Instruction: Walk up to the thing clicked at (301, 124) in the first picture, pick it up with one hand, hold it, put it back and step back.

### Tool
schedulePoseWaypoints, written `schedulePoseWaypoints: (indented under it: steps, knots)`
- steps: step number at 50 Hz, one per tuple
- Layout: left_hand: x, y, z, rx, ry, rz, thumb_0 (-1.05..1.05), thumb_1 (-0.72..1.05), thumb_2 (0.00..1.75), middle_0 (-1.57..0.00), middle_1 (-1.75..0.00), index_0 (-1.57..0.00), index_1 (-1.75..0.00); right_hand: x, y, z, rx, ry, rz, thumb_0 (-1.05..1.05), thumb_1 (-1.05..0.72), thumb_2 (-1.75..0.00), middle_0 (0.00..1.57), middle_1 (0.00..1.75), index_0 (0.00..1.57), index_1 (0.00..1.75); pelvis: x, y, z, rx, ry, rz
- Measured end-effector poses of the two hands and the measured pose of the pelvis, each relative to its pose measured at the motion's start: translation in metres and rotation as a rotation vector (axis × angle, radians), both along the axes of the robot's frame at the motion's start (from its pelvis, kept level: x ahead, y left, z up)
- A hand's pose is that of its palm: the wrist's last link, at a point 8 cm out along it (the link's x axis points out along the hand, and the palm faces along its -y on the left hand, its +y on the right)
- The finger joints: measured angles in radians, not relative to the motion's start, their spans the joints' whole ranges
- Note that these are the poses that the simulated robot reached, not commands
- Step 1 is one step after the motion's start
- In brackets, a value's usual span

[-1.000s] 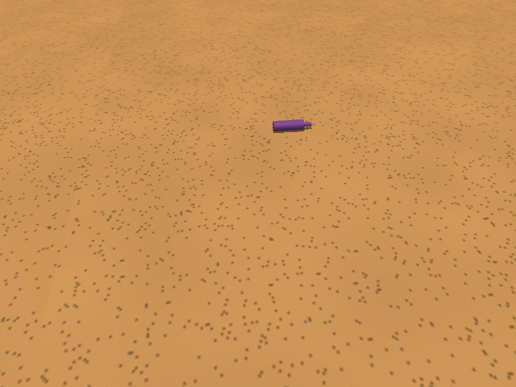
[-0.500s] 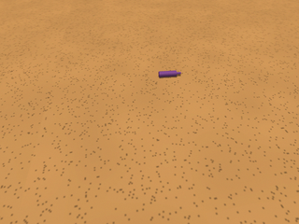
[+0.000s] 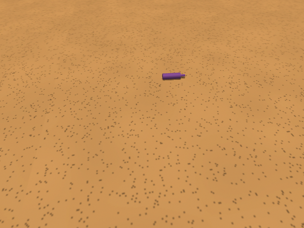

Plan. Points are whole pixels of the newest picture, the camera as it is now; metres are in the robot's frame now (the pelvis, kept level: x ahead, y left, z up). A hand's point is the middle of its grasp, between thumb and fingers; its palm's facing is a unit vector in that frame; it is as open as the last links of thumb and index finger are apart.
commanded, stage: stand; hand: left
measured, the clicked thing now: (173, 75) +1.78 -0.25 -0.75
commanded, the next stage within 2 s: walk up in 0.12 s
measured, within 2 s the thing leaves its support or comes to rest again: neither
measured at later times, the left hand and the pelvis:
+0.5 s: hand (86, 225) +0.20 +0.21 -0.14, palm faces -0.01 -0.90 -0.43, open 7.4 cm; pelvis +0.08 -0.10 -0.03, yaw -1 degrees
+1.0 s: hand (117, 179) +0.35 +0.14 -0.18, palm faces -0.05 -0.95 -0.31, open 7.4 cm; pelvis +0.30 -0.13 -0.02, yaw +0 degrees
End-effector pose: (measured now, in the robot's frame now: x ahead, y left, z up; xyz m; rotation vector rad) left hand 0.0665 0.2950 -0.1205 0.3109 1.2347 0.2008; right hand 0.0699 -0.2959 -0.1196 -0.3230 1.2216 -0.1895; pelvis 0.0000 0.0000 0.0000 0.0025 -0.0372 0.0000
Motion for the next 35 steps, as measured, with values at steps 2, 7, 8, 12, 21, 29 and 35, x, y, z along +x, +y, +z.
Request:
schedulePoseWaypoints:
  steps: [2, 7, 8, 12, 21, 29, 35]
  knots:
    - [-0.001, 0.0, 0.0, 0.001, 0.001, -0.001, 0.01, 0.9, 0.9, -0.2, -0.3, -0.2, -0.3, 0.0, 0.0, 0.0, 0.001, 0.0, -0.001, 0.0, -0.9, -0.89, 0.2, 0.3, 0.2, 0.29, 0.0, 0.0, 0.0, -0.001, 0.0, 0.0]
    - [-0.002, 0.0, 0.0, -0.006, -0.002, 0.001, 0.01, 0.9, 0.9, -0.2, -0.3, -0.2, -0.3, 0.0, -0.001, 0.001, 0.005, -0.009, 0.0, 0.0, -0.9, -0.89, 0.2, 0.3, 0.2, 0.29, 0.0, -0.001, 0.0, -0.002, 0.003, 0.001]
    - [-0.001, 0.002, 0.001, -0.013, -0.009, 0.0, 0.01, 0.9, 0.9, -0.2, -0.3, -0.2, -0.3, 0.0, -0.003, 0.002, 0.009, -0.024, -0.001, 0.0, -0.9, -0.89, 0.2, 0.3, 0.2, 0.29, 0.001, -0.002, -0.001, 0.0, 0.006, 0.0]
    - [0.014, 0.008, 0.005, -0.004, -0.025, -0.018, 0.01, 0.9, 0.9, -0.2, -0.3, -0.21, -0.3, -0.01, -0.024, 0.008, -0.013, -0.067, -0.023, 0.0, -0.9, -0.89, 0.21, 0.3, 0.2, 0.3, 0.008, -0.012, -0.004, 0.014, 0.02, -0.008]
    - [0.09, -0.017, 0.027, 0.05, -0.116, -0.075, 0.01, 0.91, 0.9, -0.2, -0.3, -0.2, -0.3, -0.018, -0.117, 0.01, -0.101, 0.014, -0.077, 0.0, -0.9, -0.89, 0.21, 0.3, 0.2, 0.3, 0.054, -0.065, -0.013, 0.034, 0.001, -0.026]
    - [0.119, -0.076, 0.022, 0.06, -0.182, -0.022, 0.01, 0.91, 0.9, -0.2, -0.3, -0.2, -0.3, 0.076, -0.168, -0.007, -0.085, -0.028, -0.024, 0.01, -0.9, -0.89, 0.2, 0.3, 0.2, 0.29, 0.107, -0.113, -0.022, -0.006, -0.024, -0.003]
    - [0.121, -0.103, 0.013, 0.006, -0.092, 0.03, 0.01, 0.9, 0.9, -0.2, -0.3, -0.21, -0.3, 0.162, -0.161, 0.015, -0.028, -0.126, 0.065, 0.0, -0.9, -0.89, 0.2, 0.3, 0.2, 0.29, 0.154, -0.129, -0.009, -0.011, -0.018, 0.001]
